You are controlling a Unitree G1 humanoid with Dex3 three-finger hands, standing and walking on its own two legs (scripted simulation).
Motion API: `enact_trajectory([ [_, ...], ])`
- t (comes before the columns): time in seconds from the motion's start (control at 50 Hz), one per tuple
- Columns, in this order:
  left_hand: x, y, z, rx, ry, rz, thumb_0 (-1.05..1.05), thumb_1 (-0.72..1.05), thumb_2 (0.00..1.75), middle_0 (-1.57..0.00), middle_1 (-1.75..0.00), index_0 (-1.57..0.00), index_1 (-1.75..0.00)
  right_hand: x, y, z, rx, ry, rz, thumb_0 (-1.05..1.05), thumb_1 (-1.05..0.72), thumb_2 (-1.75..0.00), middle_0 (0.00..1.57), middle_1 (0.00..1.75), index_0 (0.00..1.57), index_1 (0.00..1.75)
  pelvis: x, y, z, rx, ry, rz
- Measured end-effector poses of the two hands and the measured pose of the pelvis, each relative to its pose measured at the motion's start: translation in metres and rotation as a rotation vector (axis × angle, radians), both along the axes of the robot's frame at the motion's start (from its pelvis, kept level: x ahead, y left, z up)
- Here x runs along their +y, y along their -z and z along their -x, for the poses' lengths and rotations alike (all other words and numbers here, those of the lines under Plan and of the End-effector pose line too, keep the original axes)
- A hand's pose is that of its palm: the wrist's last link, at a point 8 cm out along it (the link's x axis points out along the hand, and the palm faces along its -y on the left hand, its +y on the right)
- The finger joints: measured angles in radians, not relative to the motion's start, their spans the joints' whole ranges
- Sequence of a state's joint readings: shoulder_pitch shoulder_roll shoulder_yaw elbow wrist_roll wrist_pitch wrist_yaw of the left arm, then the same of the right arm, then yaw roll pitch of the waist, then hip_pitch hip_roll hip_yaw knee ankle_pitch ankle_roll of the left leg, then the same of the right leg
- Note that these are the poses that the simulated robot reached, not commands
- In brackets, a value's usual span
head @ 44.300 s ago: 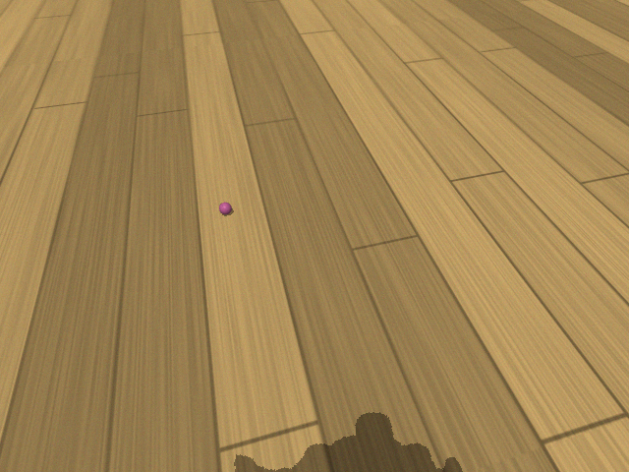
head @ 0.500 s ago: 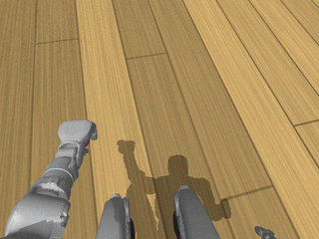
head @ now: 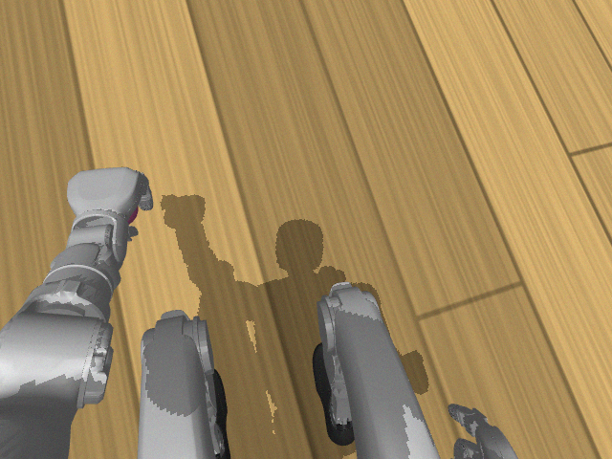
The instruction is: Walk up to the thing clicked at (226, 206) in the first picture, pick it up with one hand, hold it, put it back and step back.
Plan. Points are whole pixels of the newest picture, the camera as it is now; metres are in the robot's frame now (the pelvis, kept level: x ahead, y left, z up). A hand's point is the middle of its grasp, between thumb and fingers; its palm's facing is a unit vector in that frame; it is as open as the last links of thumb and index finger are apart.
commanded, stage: crouch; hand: left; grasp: from above
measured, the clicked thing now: (117, 208) +0.48 +0.21 -0.17
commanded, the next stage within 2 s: lower in 0.86 s
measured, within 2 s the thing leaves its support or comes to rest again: neither
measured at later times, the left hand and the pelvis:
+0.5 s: hand (138, 220) +0.48 +0.19 -0.24, palm faces -0.45 -0.02 -0.89, open 6.2 cm; pelvis -0.01 +0.00 -0.08, yaw -2 degrees
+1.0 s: hand (145, 220) +0.49 +0.19 -0.28, palm faces -0.45 -0.03 -0.89, open 6.2 cm; pelvis -0.01 +0.00 -0.11, yaw -3 degrees
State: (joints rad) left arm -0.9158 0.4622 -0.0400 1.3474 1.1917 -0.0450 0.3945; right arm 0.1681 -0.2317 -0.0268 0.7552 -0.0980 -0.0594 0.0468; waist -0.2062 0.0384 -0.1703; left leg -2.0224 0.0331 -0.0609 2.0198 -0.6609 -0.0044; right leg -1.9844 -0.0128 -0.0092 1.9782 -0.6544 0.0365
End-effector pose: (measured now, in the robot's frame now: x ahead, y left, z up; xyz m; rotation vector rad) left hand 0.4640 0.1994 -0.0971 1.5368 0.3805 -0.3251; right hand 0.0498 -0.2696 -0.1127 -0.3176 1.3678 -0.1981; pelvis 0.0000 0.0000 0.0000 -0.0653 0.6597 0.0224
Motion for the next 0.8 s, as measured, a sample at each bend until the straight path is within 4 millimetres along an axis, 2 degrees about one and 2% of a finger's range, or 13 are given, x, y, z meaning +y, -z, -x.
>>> enact_trajectory([
  [0.14,0.0,0.032,-0.008,0.009,-0.009,0.001,-0.09,0.33,0.42,-0.75,-0.49,-1.03,-0.53,-0.005,0.022,-0.002,0.012,-0.018,0.002,0.0,-0.92,-0.9,0.2,0.3,0.2,0.3,-0.002,0.025,0.0,0.004,0.007,0.004],
  [0.3,-0.001,0.057,-0.015,0.017,-0.014,0.007,-0.09,0.33,0.42,-0.75,-0.49,-1.03,-0.53,-0.006,0.044,0.008,0.042,-0.017,-0.008,0.0,-0.92,-0.9,0.2,0.3,0.2,0.3,-0.002,0.049,0.002,-0.006,0.016,0.009],
  [0.6,-0.006,0.094,-0.026,0.018,-0.006,0.011,-0.09,0.35,0.4,-0.73,-0.5,-1.02,-0.53,-0.003,0.078,0.04,0.106,-0.016,-0.028,0.0,-0.92,-0.9,0.2,0.3,0.2,0.3,-0.002,0.088,0.007,-0.035,0.024,0.014],
  [0.8,-0.005,0.112,-0.031,0.015,-0.009,0.007,-0.08,0.35,0.4,-0.72,-0.51,-1.02,-0.54,-0.002,0.091,0.05,0.133,-0.03,-0.038,0.0,-0.92,-0.9,0.2,0.3,0.2,0.3,-0.004,0.105,0.007,-0.048,0.031,0.02],
])
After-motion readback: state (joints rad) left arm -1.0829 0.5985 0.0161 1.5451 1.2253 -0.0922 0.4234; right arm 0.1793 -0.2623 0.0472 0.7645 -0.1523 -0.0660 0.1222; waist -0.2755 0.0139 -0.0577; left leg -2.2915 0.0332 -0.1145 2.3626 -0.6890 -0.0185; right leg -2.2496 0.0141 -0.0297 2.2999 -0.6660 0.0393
